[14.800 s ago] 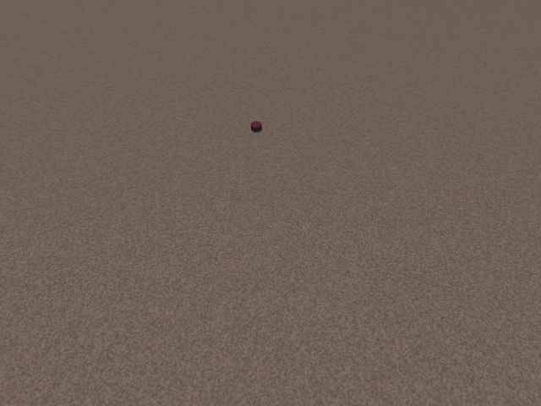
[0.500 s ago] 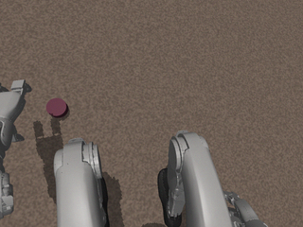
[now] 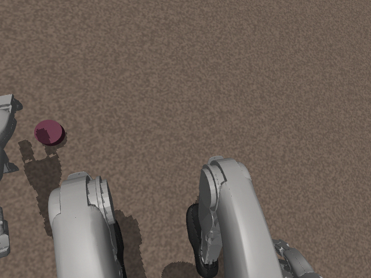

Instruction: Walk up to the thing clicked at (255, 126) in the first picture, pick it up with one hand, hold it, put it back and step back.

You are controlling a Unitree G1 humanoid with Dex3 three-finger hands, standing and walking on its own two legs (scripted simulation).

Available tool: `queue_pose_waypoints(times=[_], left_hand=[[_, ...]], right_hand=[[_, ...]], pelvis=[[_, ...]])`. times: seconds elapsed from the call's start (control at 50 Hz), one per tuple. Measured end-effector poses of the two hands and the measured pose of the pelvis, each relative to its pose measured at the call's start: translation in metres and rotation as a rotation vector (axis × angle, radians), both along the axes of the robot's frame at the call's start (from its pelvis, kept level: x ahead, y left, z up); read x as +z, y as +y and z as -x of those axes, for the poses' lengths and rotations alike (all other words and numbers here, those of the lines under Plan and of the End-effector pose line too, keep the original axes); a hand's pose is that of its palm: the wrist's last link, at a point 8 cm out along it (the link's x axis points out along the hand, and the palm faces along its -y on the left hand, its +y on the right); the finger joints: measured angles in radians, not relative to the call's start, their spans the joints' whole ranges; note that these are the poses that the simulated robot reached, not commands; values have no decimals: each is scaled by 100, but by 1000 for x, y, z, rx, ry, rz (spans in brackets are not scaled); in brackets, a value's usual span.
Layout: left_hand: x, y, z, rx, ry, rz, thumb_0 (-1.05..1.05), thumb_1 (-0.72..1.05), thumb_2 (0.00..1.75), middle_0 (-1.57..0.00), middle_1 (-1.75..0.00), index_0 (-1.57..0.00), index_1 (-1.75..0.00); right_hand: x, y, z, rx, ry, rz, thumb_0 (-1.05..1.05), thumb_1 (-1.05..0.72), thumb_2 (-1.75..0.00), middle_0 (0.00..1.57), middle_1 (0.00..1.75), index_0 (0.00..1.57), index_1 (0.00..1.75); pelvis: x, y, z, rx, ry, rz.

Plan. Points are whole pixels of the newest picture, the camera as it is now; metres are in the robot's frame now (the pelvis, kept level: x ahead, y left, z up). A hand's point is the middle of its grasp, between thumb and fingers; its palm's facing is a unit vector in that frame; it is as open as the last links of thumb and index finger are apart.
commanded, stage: rise first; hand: left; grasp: from above
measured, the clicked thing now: (50, 133) +0.45 +0.31 -0.30
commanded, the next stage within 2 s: approach in 0.12 s
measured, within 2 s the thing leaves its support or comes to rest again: neither
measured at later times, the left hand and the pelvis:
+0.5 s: hand (33, 135) +0.42 +0.31 -0.20, palm faces -0.43 -0.08 -0.90, open 14.1 cm; pelvis +0.00 +0.00 -0.01, yaw -1 degrees
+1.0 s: hand (27, 132) +0.43 +0.32 -0.19, palm faces -0.53 -0.13 -0.84, open 14.1 cm; pelvis +0.00 +0.00 +0.00, yaw -1 degrees
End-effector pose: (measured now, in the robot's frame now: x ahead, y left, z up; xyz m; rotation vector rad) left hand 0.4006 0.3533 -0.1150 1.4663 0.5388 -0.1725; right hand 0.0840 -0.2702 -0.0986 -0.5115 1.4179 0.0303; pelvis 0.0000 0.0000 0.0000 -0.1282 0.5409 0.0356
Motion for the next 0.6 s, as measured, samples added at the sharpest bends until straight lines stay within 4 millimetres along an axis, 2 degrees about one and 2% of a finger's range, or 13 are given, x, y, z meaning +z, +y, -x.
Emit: queue_pose_waypoints(times=[0.34, 0.46, 0.6], left_hand=[[-14, -7, -4, -28, 9, 5, 0, -53, 101, -8, -101, -8, -101], [-22, -30, -16, -92, 7, 9, 0, -52, 99, -8, -103, -8, -102], [-20, -70, -52, -114, -86, 10, 0, -51, 98, -8, -104, -9, -104]], right_hand=[[2, 1, 5, 24, 6, 8, 0, -91, -90, 20, 30, 20, 30], [3, 3, 6, 31, -6, 2, 0, -91, -90, 20, 30, 20, 30], [7, 3, 17, 11, -25, -1, 0, -91, -89, 20, 30, 20, 30]], pelvis=[[-5, 1, 1, -5, -10, 8], [-6, 1, 1, -8, -9, 8], [-8, 0, 1, -15, -7, 9]])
